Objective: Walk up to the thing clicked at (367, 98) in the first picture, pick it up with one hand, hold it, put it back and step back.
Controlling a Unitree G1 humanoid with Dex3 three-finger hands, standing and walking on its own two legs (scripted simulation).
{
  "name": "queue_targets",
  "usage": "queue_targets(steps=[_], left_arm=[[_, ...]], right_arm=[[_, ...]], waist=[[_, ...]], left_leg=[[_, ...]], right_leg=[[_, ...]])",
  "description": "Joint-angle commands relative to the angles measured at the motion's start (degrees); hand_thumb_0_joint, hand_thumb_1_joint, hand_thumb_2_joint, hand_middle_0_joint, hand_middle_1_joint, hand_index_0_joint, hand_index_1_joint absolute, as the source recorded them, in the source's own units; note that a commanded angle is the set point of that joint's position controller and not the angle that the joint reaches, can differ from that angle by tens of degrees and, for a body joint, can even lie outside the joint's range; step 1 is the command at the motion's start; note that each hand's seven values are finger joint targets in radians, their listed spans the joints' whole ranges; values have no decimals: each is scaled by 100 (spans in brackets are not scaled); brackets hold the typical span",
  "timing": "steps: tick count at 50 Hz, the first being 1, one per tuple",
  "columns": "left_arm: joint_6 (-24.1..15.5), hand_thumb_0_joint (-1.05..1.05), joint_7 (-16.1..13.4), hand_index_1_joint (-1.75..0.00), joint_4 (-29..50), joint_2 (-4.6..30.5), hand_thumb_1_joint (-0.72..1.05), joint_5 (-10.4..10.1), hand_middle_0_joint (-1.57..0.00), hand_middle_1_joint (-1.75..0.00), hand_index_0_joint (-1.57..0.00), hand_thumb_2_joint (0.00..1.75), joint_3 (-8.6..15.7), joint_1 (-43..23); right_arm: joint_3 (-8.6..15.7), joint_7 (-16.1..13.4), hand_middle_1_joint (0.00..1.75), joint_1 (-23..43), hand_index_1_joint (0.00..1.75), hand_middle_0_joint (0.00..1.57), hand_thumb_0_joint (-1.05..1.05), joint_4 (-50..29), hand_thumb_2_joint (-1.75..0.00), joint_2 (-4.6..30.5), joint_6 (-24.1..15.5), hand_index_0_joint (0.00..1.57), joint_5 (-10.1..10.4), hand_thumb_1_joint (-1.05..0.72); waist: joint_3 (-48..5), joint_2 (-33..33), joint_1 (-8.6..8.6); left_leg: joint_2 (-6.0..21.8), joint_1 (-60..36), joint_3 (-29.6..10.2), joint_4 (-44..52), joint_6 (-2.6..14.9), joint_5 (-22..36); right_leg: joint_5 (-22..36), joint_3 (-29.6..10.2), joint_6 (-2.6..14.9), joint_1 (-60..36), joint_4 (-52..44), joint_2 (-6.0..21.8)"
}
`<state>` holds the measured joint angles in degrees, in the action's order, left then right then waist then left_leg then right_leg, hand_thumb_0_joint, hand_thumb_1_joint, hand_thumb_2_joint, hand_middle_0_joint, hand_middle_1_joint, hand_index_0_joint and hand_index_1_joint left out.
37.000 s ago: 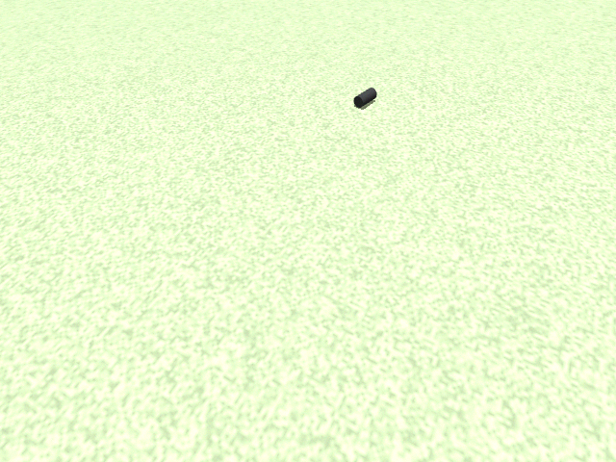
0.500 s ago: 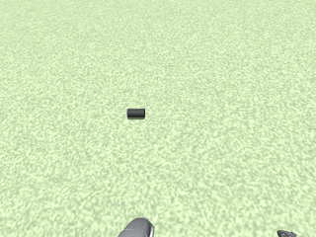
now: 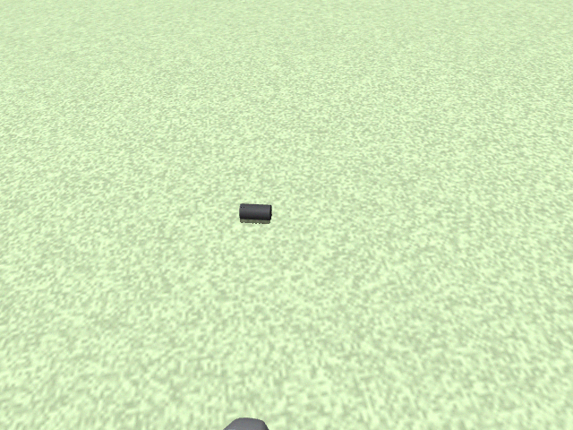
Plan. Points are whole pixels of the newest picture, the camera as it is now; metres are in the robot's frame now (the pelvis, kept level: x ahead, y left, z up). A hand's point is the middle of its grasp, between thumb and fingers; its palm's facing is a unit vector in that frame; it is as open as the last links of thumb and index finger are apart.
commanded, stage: step back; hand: left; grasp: from above
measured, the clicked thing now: (255, 211) +1.10 +0.22 -0.73
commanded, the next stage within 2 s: stand in 0.48 s
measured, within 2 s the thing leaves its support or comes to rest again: neither
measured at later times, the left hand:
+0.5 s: hand out of the picture +0.11 +0.29 -0.15, palm faces -0.01 -0.94 -0.35, open 7.3 cm
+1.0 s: hand out of the picture +0.13 +0.27 -0.14, palm faces -0.06 -0.94 -0.33, open 7.3 cm
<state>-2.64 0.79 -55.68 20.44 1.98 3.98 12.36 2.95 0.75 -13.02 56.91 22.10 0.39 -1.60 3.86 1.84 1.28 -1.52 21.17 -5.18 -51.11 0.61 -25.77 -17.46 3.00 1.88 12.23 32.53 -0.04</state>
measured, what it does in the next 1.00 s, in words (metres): steps on the spot: left foot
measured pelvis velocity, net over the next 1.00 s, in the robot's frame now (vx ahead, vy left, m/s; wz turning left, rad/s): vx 0.04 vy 0.03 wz -0.02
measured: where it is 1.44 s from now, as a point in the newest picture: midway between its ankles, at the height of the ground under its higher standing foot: outside the picture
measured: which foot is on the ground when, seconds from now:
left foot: up 0.00-0.14, down 0.16-1.00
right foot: down 0.00-1.00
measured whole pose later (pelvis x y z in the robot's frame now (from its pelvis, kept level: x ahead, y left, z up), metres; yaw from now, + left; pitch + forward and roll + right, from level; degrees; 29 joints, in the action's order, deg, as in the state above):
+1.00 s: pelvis +0.04 +0.03 +0.02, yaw -1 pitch -2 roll +0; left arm -1.0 0.6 -65.0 20.3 0.6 0.4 5.2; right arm 0.5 1.0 -5.1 67.0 19.8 -0.6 -0.7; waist 3.4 -0.5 -0.7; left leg 1.4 9.5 2.6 -18.7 -0.5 -7.4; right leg -13.1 -0.7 -1.2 3.7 18.6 1.3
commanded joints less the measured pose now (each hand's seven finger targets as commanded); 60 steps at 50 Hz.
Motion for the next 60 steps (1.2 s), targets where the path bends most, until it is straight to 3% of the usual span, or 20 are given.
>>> queue_targets(steps=[1, 4, 6, 7, 8, 9, 10, 12, 14, 17, 21, 23, 24, 29, 31, 36, 44, 48, 51, 60], left_arm=[[-182, 0, -136, -30, 418, 1627, 90, -34, -20, -30, -20, 90, 329, -327], [-112, 0, -142, -30, 397, 1572, 90, -74, -20, -30, -20, 90, 260, -417], [-27, 0, -153, -30, 387, 1535, 90, -152, -20, -30, -20, 90, 192, -434], [13, 0, -152, -30, 423, 1396, 90, -161, -20, -30, -20, 90, 113, -389], [47, 0, -145, -30, 470, 1210, 90, -199, -20, -30, -20, 90, 50, -348], [118, 0, -154, -30, 400, 1188, 90, -287, -20, -30, -20, 90, 58, -295], [168, 0, -182, -30, 267, 1237, 90, -268, -20, -30, -20, 90, 85, -342], [160, 0, -172, -30, 145, 1180, 90, -215, -20, -30, -20, 90, 37, -286], [96, 0, -177, -30, -90, 1256, 90, -177, -20, -30, -20, 90, 32, -51], [42, 0, -146, -30, -152, 1391, 90, -155, -20, -30, -20, 90, 46, -357], [2, 0, -160, -30, -232, 1370, 90, -165, -20, -30, -20, 90, 18, -619], [10, 0, -167, -30, -295, 1356, 90, -166, -20, -30, -20, 90, 19, -632], [9, 0, -132, -30, -406, 1155, 90, -180, -20, -30, -20, 90, -137, -671], [13, 0, -124, -30, -505, 1232, 90, -183, -20, -30, -20, 90, -141, -838], [14, 0, -115, -30, -552, 1172, 90, -178, -20, -30, -20, 90, -168, -844], [-2, 0, -121, -30, -594, 1212, 90, -162, -20, -30, -20, 90, -145, -934], [44, 0, -102, -30, -629, 1174, 90, -162, -20, -30, -20, 90, -154, -918], [45, 0, -102, -30, -633, 1212, 90, -163, -20, -30, -20, 90, -152, -916], [30, 0, -106, -30, -608, 1185, 90, -163, -20, -30, -20, 90, -163, -888], [72, 0, -108, -30, -642, 1198, 90, -171, -20, -30, -20, 90, -161, -865]], right_arm=[[241, -37, 30, -22, 30, 20, 0, -320, -90, 954, -203, 20, 5, -90], [207, -39, 30, 211, 30, 20, 0, -329, -90, 793, -223, 20, 8, -90], [212, -86, 30, 113, 30, 20, 0, -224, -90, 767, -250, 20, 14, -90], [244, -117, 30, 117, 30, 20, 0, -196, -90, 866, -267, 20, -2, -90], [297, -155, 30, 120, 30, 20, 0, -209, -90, 1124, -289, 20, -36, -90], [306, -162, 30, 430, 30, 20, 0, -312, -90, 1411, -293, 20, 17, -90], [321, -160, 30, 576, 30, 20, 0, -310, -90, 1536, -276, 20, 43, -90], [250, -161, 30, 856, 30, 20, 0, -281, -90, 1434, -245, 20, 7, -90], [194, -155, 30, 1139, 30, 20, 0, -274, -90, 1247, -208, 20, 40, -90], [124, -146, 30, 1253, 30, 20, 0, -132, -90, 1039, -192, 20, 72, -90], [98, -127, 30, 1328, 30, 20, 0, 74, -90, 977, -222, 20, 87, -90], [88, -122, 30, 1458, 30, 20, 0, 135, -90, 935, -211, 20, 91, -90], [38, -86, 30, 1271, 30, 20, 0, 191, -90, 935, -219, 20, 166, -90], [17, -69, 30, 1367, 30, 20, 0, 345, -90, 938, -249, 20, 129, -90], [2, -58, 30, 1452, 30, 20, 0, 375, -90, 937, -250, 20, 132, -90], [-11, -51, 30, 1416, 30, 20, 0, 454, -90, 900, -266, 20, 121, -90], [-11, -64, 30, 1320, 30, 20, 0, 557, -90, 969, -271, 20, 109, -90], [-30, -69, 30, 1215, 30, 20, 0, 598, -90, 939, -272, 20, 113, -90], [-23, -76, 30, 1147, 30, 20, 0, 608, -90, 1010, -276, 20, 115, -90], [-47, -81, 30, 1052, 30, 20, 0, 616, -90, 1014, -248, 20, 112, -90]], waist=[[10, -831, -23], [-213, -1077, -8], [-370, -928, -138], [-470, -694, -152], [-693, -105, -131], [-805, 353, -28], [-743, 511, -62], [-736, 610, 37], [-677, 717, 123], [-648, 247, -7], [-864, -28, -89], [-787, -92, -67], [-855, -115, -205], [-772, -198, -154], [-561, -178, -129], [-678, -222, -126], [-588, -23, -122], [-522, -128, -152], [-772, -167, -145], [-493, -135, -199]], left_leg=[[297, 287, 35, 448, -102, 167], [226, -324, 642, 1534, -82, 647], [153, -911, 776, 2323, 6, 1730], [287, -1296, 502, 2440, 101, 2416], [929, -1594, -213, 2453, 305, 3080], [1573, -998, -1040, 2704, 845, 2659], [1863, -646, -1308, 2870, 1129, 2416], [1714, -766, -1016, 2879, 980, 2161], [1416, -549, -577, 2670, 587, 2133], [984, -758, -108, 2530, 211, 1876], [951, -1310, 142, 2490, 200, 2641], [953, -1360, 210, 2557, 187, 2723], [922, -1569, 65, 2730, 159, 2607], [971, -1810, 106, 3052, 106, 2951], [958, -1679, 86, 3195, 73, 2585], [951, -1663, 124, 3333, 26, 2747], [936, -1591, 133, 3540, -12, 2072], [939, -1583, 110, 3566, -17, 2135], [973, -1721, 163, 3430, 15, 2641], [926, -1573, 140, 3538, -13, 2099]], right_leg=[[754, -1373, 842, 40, -1426, 1535], [2514, -845, 690, -63, -781, 1367], [3027, -611, 433, 35, -160, 1166], [2756, -577, 258, 256, 118, 997], [1952, -464, 68, 549, 375, 718], [382, -224, -103, 284, 770, 196], [-541, -232, -77, -31, 745, 139], [-549, -301, 4, 5, 375, 183], [232, -437, 34, -267, -140, 304], [980, -855, 109, -227, -576, 583], [1742, -865, 82, -298, -791, 659], [1838, -846, 38, -283, -915, 651], [1621, -883, -14, -318, -1144, 721], [1651, -782, -95, -454, -1398, 710], [1310, -774, -128, -378, -1592, 715], [1500, -757, -126, -652, -1646, 775], [908, -777, -96, -527, -1779, 762], [953, -787, -92, -484, -1783, 760], [1351, -778, -115, -625, -1726, 793], [924, -783, -102, -466, -1823, 765]])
